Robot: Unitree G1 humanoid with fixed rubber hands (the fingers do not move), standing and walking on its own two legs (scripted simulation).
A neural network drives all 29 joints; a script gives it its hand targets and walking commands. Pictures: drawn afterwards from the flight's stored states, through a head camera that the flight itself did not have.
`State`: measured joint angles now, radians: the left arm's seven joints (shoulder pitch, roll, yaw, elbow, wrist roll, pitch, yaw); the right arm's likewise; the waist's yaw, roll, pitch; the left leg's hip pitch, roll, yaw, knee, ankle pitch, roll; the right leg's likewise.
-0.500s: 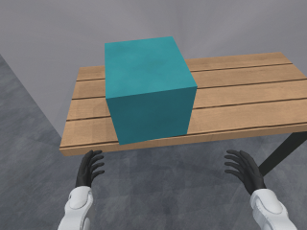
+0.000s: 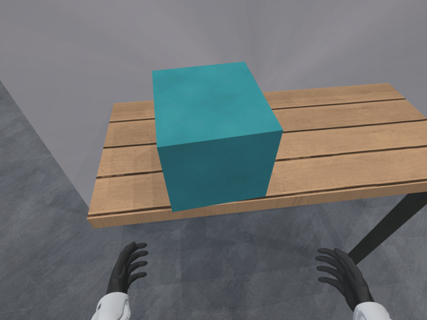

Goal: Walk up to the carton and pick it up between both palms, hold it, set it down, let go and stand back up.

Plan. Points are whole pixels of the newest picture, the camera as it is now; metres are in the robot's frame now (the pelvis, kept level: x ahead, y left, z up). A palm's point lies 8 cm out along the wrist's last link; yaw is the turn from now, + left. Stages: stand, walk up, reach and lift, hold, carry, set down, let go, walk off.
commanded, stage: set down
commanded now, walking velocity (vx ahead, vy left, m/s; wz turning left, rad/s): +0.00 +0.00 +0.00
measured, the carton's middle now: (209, 134) +0.51 +0.06 +0.06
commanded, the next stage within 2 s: let go in 0.70 s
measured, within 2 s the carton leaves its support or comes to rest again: neither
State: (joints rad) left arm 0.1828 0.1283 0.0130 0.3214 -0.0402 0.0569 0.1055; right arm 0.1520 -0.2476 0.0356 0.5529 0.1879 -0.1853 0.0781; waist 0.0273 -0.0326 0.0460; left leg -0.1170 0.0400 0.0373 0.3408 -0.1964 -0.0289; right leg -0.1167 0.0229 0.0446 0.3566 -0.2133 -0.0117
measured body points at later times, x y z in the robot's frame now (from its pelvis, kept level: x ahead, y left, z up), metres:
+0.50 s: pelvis +0.00 +0.01 +0.00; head +0.02 +0.02 +0.45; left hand +0.17 +0.23 -0.08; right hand +0.18 -0.21 -0.08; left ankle -0.01 +0.14 -0.75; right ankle -0.01 -0.11 -0.75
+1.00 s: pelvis +0.00 +0.01 +0.00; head +0.01 +0.02 +0.45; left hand +0.16 +0.24 -0.10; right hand +0.16 -0.21 -0.10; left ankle -0.01 +0.14 -0.75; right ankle -0.01 -0.11 -0.75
